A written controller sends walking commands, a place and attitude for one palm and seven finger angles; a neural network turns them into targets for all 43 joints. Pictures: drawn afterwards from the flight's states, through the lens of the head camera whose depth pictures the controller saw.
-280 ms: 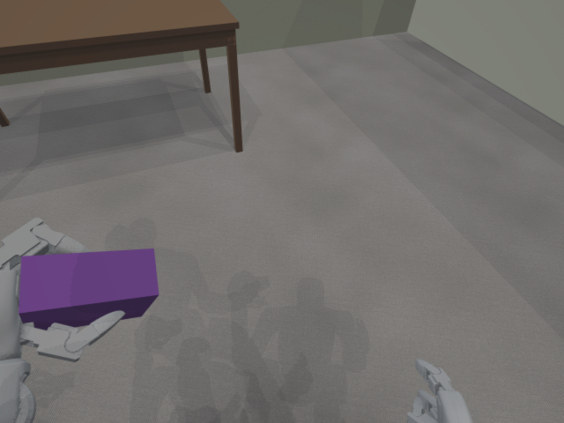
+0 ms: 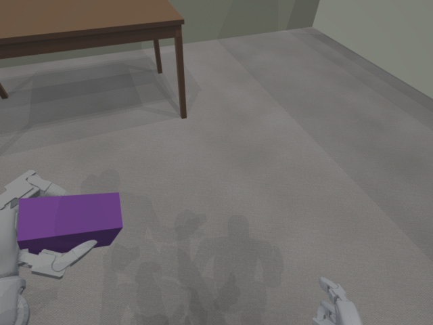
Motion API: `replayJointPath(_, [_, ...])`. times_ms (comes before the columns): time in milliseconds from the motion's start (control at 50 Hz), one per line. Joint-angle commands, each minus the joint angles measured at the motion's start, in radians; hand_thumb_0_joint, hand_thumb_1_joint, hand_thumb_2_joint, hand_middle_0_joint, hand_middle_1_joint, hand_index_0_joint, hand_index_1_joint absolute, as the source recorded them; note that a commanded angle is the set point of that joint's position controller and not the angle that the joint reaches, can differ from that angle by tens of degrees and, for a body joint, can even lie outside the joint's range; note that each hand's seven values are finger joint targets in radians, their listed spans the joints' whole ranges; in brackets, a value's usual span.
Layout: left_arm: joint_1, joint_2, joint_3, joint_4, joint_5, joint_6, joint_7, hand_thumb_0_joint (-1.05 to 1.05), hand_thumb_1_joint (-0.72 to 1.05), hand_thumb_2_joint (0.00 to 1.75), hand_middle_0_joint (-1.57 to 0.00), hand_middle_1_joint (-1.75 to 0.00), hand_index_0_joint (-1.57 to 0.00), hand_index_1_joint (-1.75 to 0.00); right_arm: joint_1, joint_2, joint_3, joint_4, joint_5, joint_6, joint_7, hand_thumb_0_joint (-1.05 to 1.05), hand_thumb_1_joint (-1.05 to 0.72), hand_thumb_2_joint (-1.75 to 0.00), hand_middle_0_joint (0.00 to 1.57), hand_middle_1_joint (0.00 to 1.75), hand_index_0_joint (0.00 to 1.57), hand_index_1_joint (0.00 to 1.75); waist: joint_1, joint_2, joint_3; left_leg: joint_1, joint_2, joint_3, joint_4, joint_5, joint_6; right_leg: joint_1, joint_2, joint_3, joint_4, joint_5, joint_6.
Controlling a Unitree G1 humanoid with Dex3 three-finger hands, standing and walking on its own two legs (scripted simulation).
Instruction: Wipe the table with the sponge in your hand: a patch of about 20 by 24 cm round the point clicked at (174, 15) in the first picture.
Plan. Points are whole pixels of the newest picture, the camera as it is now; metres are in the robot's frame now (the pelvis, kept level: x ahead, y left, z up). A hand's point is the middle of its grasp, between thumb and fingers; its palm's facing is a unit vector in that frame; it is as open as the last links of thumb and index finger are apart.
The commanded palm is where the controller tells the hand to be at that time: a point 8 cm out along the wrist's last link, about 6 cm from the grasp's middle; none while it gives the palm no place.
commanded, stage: look at it before walking up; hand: left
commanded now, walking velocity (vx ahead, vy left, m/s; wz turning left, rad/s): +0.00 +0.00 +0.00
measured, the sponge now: (86, 223) +0.22 +0.21 +0.13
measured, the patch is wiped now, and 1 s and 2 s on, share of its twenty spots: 0.00 0.00 0.00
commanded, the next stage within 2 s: walk to a spot facing it in 0.12 s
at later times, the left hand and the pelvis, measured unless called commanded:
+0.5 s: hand (43, 221) +0.21 +0.25 +0.16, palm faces +0.47 -0.79 -0.39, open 9.5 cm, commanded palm +0.15 +0.29 +0.18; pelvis +0.01 +0.00 -0.01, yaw +4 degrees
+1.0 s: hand (29, 164) +0.29 +0.31 +0.18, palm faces +0.55 -0.73 -0.40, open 9.4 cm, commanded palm +0.22 +0.33 +0.18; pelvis +0.11 +0.03 +0.00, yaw +10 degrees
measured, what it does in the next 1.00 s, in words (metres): walks ahead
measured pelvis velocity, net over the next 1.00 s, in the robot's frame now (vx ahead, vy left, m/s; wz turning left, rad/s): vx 0.11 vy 0.03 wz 0.18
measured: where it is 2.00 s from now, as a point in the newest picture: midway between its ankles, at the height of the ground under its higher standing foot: (209, 273)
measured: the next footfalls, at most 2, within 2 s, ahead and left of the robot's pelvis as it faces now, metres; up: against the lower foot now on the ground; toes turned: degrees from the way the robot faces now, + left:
right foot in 1.20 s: +0.32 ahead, -0.07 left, +0.00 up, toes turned +1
left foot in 1.72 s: +0.47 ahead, +0.18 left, +0.00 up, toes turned +28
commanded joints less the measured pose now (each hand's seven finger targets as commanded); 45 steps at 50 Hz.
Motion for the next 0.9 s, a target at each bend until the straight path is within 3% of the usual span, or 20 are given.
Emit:
replayJointPath(0, [-0.103,0.178,0.115,-0.255,-0.01,-0.072,0.022,0.0,0.1,1.3,-1.2,-1.6,-1.2,-1.6,-0.095,-0.125,-0.045,-0.154,0.006,-0.054,-0.012,0.0,-0.9,-0.9,0.2,0.3,0.2,0.3,-0.006,0.086,-0.097,-0.055,0.072,-0.059,-0.162,-0.015,0.006,0.104,-0.026,0.015,-0.041,0.028,-0.022])
replayJointPath(200, [-0.066,0.158,0.106,-0.221,-0.014,-0.069,0.019,0.0,0.1,1.3,-1.2,-1.6,-1.2,-1.6,-0.087,-0.125,-0.046,-0.15,0.006,-0.055,-0.008,0.0,-0.9,-0.9,0.2,0.3,0.2,0.3,-0.009,0.046,-0.1,-0.051,0.066,-0.047,-0.137,-0.018,0.002,0.091,-0.038,0.032,-0.051,0.044,-0.026])
replayJointPath(280, [-0.094,0.172,0.105,-0.22,-0.011,-0.062,0.025,0.0,0.1,1.3,-1.2,-1.6,-1.2,-1.6,-0.085,-0.126,-0.054,-0.143,0.001,-0.04,-0.013,0.0,-0.9,-0.9,0.2,0.3,0.2,0.3,-0.019,-0.004,-0.065,-0.094,0.054,-0.057,-0.098,-0.314,0.036,0.011,-0.087,0.059,-0.073,-0.317,-0.048])
replayJointPath(340, [-0.114,0.179,0.11,-0.255,-0.001,-0.05,0.034,0.0,0.1,1.3,-1.2,-1.6,-1.2,-1.6,-0.095,-0.124,-0.051,-0.148,-0.004,-0.029,-0.024,0.0,-0.9,-0.9,0.2,0.3,0.2,0.3,-0.025,0.053,-0.005,-0.146,0.062,-0.117,-0.104,-0.454,0.059,-0.062,-0.097,0.057,-0.052,-0.497,-0.068])
replayJointPath(440, [-0.101,0.201,0.155,-0.291,-0.006,-0.073,0.042,0.0,0.1,1.3,-1.2,-1.6,-1.2,-1.6,-0.068,-0.127,-0.057,-0.122,-0.015,-0.043,-0.028,0.0,-0.9,-0.9,0.2,0.3,0.2,0.3,-0.028,0.177,-0.066,-0.069,0.198,-0.364,-0.167,-0.178,0.14,-0.025,-0.027,-0.094,0.205,-0.238,-0.027])
replayJointPath(480, [-0.03,0.161,0.133,-0.223,-0.012,-0.067,0.025,0.0,0.1,1.3,-1.2,-1.6,-1.2,-1.6,-0.062,-0.133,-0.064,-0.118,-0.009,-0.04,-0.016,0.0,-0.9,-0.9,0.2,0.3,0.2,0.3,-0.017,0.17,-0.087,-0.093,0.194,-0.335,-0.144,-0.142,0.137,0.04,-0.027,-0.088,0.139,-0.284,-0.023])
replayJointPath(520, [-0.04,0.152,0.113,-0.229,-0.005,-0.061,0.018,0.0,0.1,1.3,-1.2,-1.6,-1.2,-1.6,-0.074,-0.122,-0.061,-0.13,-0.004,-0.033,-0.008,0.0,-0.9,-0.9,0.2,0.3,0.2,0.3,-0.018,0.13,-0.031,-0.277,0.119,-0.21,-0.071,-0.309,0.093,0.136,-0.097,-0.016,0.022,-0.358,-0.057])
replayJointPath(560, [-0.067,0.184,0.117,-0.223,-0.004,-0.067,0.022,0.0,0.1,1.3,-1.2,-1.6,-1.2,-1.6,-0.069,-0.098,-0.061,-0.125,0.001,-0.03,-0.005,0.0,-0.9,-0.9,0.2,0.3,0.2,0.3,-0.01,-0.197,0.016,-0.452,-0.016,-0.003,0.284,-0.293,0.019,0.191,-0.332,0.352,-0.188,-0.541,-0.181])
replayJointPath(580, [-0.099,0.187,0.107,-0.223,-0.01,-0.074,0.026,0.0,0.1,1.3,-1.2,-1.6,-1.2,-1.6,-0.089,-0.116,-0.068,-0.115,0.006,-0.036,-0.004,0.0,-0.9,-0.9,0.2,0.3,0.2,0.3,0.002,-0.252,0.034,-0.471,-0.006,0.013,0.513,-0.274,-0.001,0.189,-0.449,0.457,-0.254,-0.464,-0.243])
replayJointPath(600, [-0.148,0.19,0.102,-0.232,-0.005,-0.08,0.029,0.0,0.1,1.3,-1.2,-1.6,-1.2,-1.6,-0.097,-0.134,-0.072,-0.106,0.003,-0.04,-0.001,0.0,-0.9,-0.9,0.2,0.3,0.2,0.3,-0.007,-0.206,0.027,-0.487,0.023,-0.028,0.61,-0.268,-0.01,0.196,-0.472,0.432,-0.25,-0.376,-0.269])
replayJointPath(620, [-0.129,0.199,0.115,-0.222,0.0,-0.088,0.03,0.0,0.1,1.3,-1.2,-1.6,-1.2,-1.6,-0.091,-0.118,-0.054,-0.1,-0.008,-0.041,-0.002,0.0,-0.9,-0.9,0.2,0.3,0.2,0.3,-0.008,-0.124,0.016,-0.427,0.053,-0.038,0.559,-0.243,-0.008,0.152,-0.44,0.329,-0.22,-0.316,-0.253])
replayJointPath(660, [-0.118,0.219,0.128,-0.244,0.013,-0.094,0.026,0.0,0.1,1.3,-1.2,-1.6,-1.2,-1.6,-0.101,-0.096,-0.042,-0.1,-0.01,-0.021,-0.004,0.0,-0.9,-0.9,0.2,0.3,0.2,0.3,-0.005,-0.134,0.044,-0.232,0.088,0.01,0.359,-0.198,0.006,-0.009,-0.353,0.103,-0.172,-0.224,-0.188])
replayJointPath(700, [-0.143,0.234,0.148,-0.298,0.003,-0.1,0.03,0.0,0.1,1.3,-1.2,-1.6,-1.2,-1.6,-0.125,-0.082,-0.04,-0.118,-0.01,-0.021,-0.01,0.0,-0.9,-0.9,0.2,0.3,0.2,0.3,-0.003,-0.157,0.007,-0.092,0.051,0.1,0.152,-0.131,0.005,0.011,-0.292,-0.045,-0.107,-0.165,-0.153])
replayJointPath(740, [-0.156,0.226,0.146,-0.355,-0.008,-0.098,0.037,0.0,0.1,1.3,-1.2,-1.6,-1.2,-1.6,-0.095,-0.088,-0.051,-0.122,-0.009,-0.035,-0.02,0.0,-0.9,-0.9,0.2,0.3,0.2,0.3,-0.023,-0.029,-0.061,0.109,-0.016,0.166,-0.021,-0.011,-0.004,-0.007,-0.213,-0.116,0.096,-0.092,-0.105])
replayJointPath(760, [-0.146,0.215,0.144,-0.389,-0.012,-0.107,0.04,0.0,0.1,1.3,-1.2,-1.6,-1.2,-1.6,-0.07,-0.106,-0.064,-0.127,-0.005,-0.041,-0.026,0.0,-0.9,-0.9,0.2,0.3,0.2,0.3,-0.04,0.126,-0.11,0.258,0.039,0.066,-0.084,-0.019,0.026,-0.091,-0.167,-0.145,0.321,-0.031,-0.068])
replayJointPath(780, [-0.112,0.203,0.147,-0.427,-0.016,-0.118,0.045,0.0,0.1,1.3,-1.2,-1.6,-1.2,-1.6,-0.079,-0.137,-0.077,-0.134,-0.005,-0.04,-0.022,0.0,-0.9,-0.9,0.2,0.3,0.2,0.3,-0.034,0.408,-0.148,0.415,0.286,-0.307,-0.15,0.068,0.127,-0.323,-0.056,-0.181,0.578,-0.32,-0.004])
replayJointPath(800, [-0.093,0.197,0.115,-0.417,-0.008,-0.124,0.049,0.0,0.1,1.3,-1.2,-1.6,-1.2,-1.6,-0.068,-0.111,-0.064,-0.142,0.0,-0.042,-0.012,0.0,-0.9,-0.9,0.2,0.3,0.2,0.3,-0.033,0.376,-0.142,0.412,0.405,-0.514,-0.192,0.181,0.215,-0.392,-0.044,-0.095,0.736,-0.454,-0.014])
replayJointPath(820, [-0.107,0.252,0.165,-0.362,-0.001,-0.115,0.046,0.0,0.1,1.3,-1.2,-1.6,-1.2,-1.6,-0.065,-0.104,-0.061,-0.115,-0.002,-0.044,-0.004,0.0,-0.9,-0.9,0.2,0.3,0.2,0.3,-0.041,0.24,-0.113,0.304,0.438,-0.54,-0.228,0.058,0.245,-0.401,-0.089,-0.034,0.803,-0.417,-0.017])
replayJointPath(840, [-0.121,0.241,0.166,-0.367,-0.007,-0.1,0.038,0.0,0.1,1.3,-1.2,-1.6,-1.2,-1.6,-0.073,-0.111,-0.066,-0.11,-0.006,-0.045,0.002,0.0,-0.9,-0.9,0.2,0.3,0.2,0.3,-0.047,0.199,-0.071,0.257,0.437,-0.533,-0.231,0.048,0.263,-0.447,-0.121,-0.019,0.819,-0.389,-0.006])
replayJointPath(880, [-0.116,0.199,0.136,-0.394,-0.008,-0.091,0.03,0.0,0.1,1.3,-1.2,-1.6,-1.2,-1.6,-0.073,-0.111,-0.076,-0.1,0.01,-0.055,0.012,0.0,-0.9,-0.9,0.2,0.3,0.2,0.3,-0.036,0.169,-0.048,0.244,0.375,-0.358,-0.216,0.1,0.231,-0.472,-0.137,-0.041,0.785,-0.305,0.008])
